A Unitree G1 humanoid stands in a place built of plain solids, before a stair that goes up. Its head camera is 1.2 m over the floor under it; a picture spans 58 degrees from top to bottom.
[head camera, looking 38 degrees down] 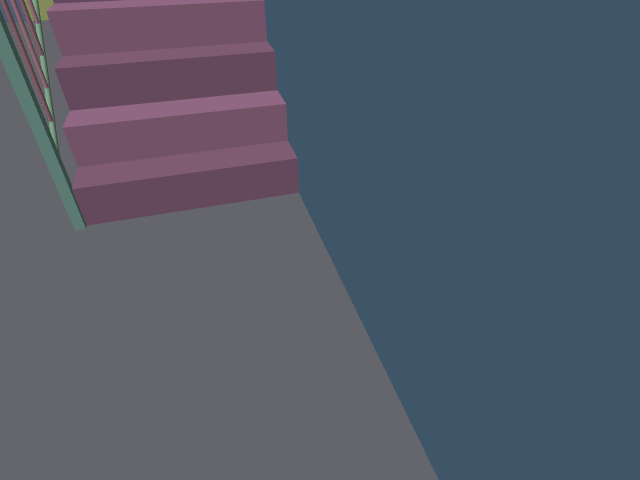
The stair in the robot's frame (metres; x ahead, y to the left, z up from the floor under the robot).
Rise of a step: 0.20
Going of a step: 0.21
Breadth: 1.03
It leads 16 degrees to the left of straight ahead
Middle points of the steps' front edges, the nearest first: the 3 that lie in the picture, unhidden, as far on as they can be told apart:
1.79 0.61 0.20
1.99 0.67 0.40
2.19 0.72 0.60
